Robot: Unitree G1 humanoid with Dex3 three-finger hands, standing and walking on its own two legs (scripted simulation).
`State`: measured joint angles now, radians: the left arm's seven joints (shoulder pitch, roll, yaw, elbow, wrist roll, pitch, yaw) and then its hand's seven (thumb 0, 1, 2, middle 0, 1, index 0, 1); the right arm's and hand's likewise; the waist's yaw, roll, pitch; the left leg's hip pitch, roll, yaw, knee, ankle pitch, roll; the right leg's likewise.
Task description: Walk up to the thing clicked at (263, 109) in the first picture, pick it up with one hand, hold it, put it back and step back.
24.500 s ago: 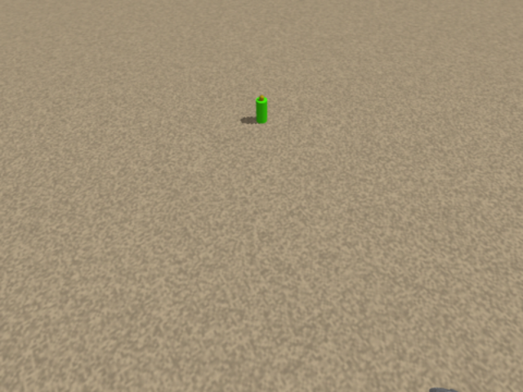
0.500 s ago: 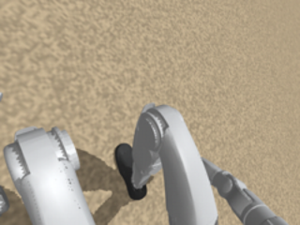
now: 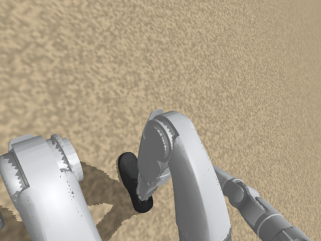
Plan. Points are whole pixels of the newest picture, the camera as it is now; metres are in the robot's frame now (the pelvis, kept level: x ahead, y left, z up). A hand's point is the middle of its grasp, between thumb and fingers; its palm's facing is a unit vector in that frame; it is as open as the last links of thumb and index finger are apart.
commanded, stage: loosen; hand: left
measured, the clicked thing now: out of the picture +0.41 +0.29 -0.19
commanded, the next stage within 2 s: open in 0.12 s
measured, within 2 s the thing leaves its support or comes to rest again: neither
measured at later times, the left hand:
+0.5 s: hand out of the picture +0.41 +0.29 -0.18, palm faces +0.36 -0.93 +0.02, open 11.8 cm
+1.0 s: hand out of the picture +0.41 +0.35 -0.11, palm faces +0.41 -0.91 -0.05, open 16.2 cm
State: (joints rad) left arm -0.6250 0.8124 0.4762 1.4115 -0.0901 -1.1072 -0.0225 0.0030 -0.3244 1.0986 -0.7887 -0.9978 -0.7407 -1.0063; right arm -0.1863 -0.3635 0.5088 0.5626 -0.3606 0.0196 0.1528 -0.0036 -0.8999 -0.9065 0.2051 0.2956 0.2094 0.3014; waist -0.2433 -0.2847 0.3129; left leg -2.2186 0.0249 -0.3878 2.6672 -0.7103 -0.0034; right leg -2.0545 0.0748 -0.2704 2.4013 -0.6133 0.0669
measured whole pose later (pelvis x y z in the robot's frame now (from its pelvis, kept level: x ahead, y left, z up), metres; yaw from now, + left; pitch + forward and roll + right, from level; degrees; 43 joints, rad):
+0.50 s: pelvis +0.00 +0.00 +0.00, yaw -1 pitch +11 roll -19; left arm -0.62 0.82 0.47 1.41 -0.11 -1.11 -0.02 0.00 -0.32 0.51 -0.70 -0.64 -0.68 -0.65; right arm -0.18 -0.37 0.52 0.56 -0.36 0.01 0.15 0.00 -0.91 -0.90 0.21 0.30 0.21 0.30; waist -0.24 -0.29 0.32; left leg -2.21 0.03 -0.40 2.67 -0.72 0.01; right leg -2.05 0.08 -0.28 2.39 -0.61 0.07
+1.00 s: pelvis +0.00 +0.00 +0.01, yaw +1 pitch +14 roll -18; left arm -0.57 0.82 0.53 1.12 -0.10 -0.95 -0.08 -0.01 -0.43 0.20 -0.20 -0.18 -0.18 -0.21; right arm -0.10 -0.35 0.43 0.56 -0.31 0.05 0.14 0.00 -0.91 -0.91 0.21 0.30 0.21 0.30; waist -0.19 -0.24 0.23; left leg -2.22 0.03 -0.36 2.63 -0.71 0.00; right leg -2.05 0.06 -0.26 2.38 -0.62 0.05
